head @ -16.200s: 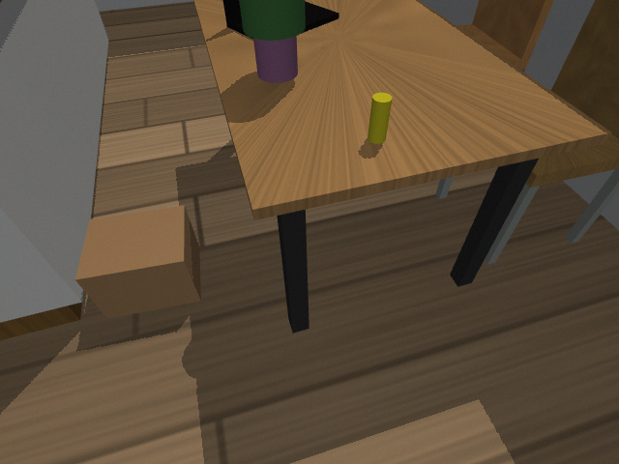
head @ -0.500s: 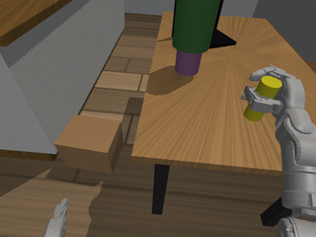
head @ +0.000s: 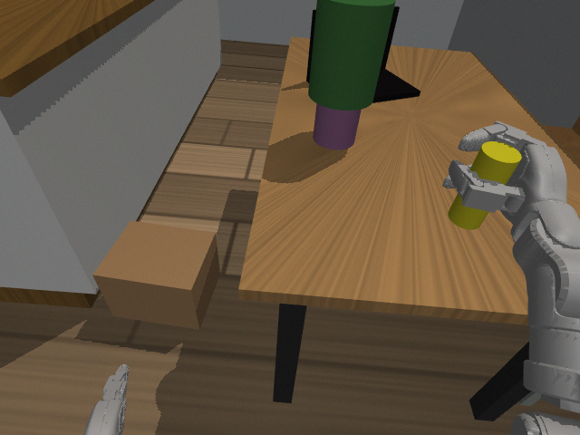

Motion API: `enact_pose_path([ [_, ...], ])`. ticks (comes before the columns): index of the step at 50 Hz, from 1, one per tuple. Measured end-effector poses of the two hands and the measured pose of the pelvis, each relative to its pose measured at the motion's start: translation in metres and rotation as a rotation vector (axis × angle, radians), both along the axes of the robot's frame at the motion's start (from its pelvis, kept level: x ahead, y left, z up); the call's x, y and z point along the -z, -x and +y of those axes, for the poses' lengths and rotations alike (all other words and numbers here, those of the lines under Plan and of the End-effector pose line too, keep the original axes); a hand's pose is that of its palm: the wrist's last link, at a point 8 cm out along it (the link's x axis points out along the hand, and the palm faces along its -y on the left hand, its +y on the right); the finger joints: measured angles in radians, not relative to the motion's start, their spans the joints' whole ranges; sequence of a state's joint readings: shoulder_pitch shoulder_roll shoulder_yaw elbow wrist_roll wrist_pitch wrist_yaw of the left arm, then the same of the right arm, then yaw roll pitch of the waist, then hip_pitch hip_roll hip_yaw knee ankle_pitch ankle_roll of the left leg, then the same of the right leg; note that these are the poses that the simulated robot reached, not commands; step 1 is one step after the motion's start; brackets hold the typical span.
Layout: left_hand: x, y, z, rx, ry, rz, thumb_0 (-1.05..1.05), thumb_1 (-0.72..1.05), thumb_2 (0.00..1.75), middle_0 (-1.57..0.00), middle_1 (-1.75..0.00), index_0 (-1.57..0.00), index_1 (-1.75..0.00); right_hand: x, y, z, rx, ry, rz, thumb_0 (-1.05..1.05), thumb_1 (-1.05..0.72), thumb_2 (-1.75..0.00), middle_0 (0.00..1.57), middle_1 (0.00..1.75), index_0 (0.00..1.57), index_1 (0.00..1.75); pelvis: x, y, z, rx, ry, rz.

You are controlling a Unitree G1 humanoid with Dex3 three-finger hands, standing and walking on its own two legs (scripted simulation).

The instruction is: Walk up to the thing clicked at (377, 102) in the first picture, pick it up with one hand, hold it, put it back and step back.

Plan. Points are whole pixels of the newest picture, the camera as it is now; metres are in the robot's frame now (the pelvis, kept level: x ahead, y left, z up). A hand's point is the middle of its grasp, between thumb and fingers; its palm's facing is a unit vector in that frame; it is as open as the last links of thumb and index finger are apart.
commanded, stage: hold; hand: right
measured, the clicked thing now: (481, 187) +0.36 -0.19 +0.22
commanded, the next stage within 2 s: none
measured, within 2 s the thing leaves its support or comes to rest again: neither
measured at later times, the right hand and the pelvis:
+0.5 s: hand (489, 161) +0.35 -0.18 +0.27, palm faces +0.12 +0.99 -0.02, open 5.6 cm; pelvis +0.01 +0.00 +0.00, yaw +0 degrees
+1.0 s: hand (477, 168) +0.36 -0.17 +0.25, palm faces +0.13 +0.99 -0.01, open 5.6 cm; pelvis +0.01 +0.00 +0.00, yaw +0 degrees
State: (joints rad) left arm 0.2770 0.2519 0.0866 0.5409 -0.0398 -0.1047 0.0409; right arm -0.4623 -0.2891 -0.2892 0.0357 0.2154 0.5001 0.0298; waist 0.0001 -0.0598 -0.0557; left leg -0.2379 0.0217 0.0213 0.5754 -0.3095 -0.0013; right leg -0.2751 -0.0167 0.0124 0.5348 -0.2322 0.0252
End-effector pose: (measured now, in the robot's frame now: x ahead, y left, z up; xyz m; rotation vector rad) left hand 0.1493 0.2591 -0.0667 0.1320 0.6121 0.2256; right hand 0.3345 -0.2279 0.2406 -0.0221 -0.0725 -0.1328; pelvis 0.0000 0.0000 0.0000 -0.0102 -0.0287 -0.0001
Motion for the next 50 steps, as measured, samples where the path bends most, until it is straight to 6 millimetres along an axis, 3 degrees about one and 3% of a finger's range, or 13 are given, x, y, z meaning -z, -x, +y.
enact_pose_path([
  [30, 0.004, -0.017, -0.004, 0.008, 0.016, -0.009, -0.01, -0.53, 0.05, -0.05, -0.06, -0.05, -0.06, -0.030, 0.007, 0.002, -0.023, 0.004, -0.013, 0.02, -0.14, -1.16, 1.00, 1.17, 0.99, 1.15, -0.003, -0.010, -0.004, 0.005, -0.002, -0.004],
  [40, 0.003, -0.025, -0.006, 0.018, 0.027, -0.022, -0.01, -0.53, 0.05, -0.05, -0.05, -0.05, -0.05, -0.023, 0.001, 0.006, -0.014, -0.011, 0.030, 0.02, -0.13, -1.16, 1.01, 1.17, 0.99, 1.14, -0.003, -0.013, -0.001, 0.009, 0.001, -0.004],
  [50, 0.005, -0.017, -0.004, 0.011, 0.024, 0.002, -0.01, -0.53, 0.06, -0.05, -0.05, -0.05, -0.05, -0.012, 0.003, 0.004, 0.002, -0.013, 0.035, 0.02, -0.13, -1.17, 1.01, 1.17, 1.00, 1.14, -0.003, -0.012, 0.000, 0.003, 0.001, -0.004],
])
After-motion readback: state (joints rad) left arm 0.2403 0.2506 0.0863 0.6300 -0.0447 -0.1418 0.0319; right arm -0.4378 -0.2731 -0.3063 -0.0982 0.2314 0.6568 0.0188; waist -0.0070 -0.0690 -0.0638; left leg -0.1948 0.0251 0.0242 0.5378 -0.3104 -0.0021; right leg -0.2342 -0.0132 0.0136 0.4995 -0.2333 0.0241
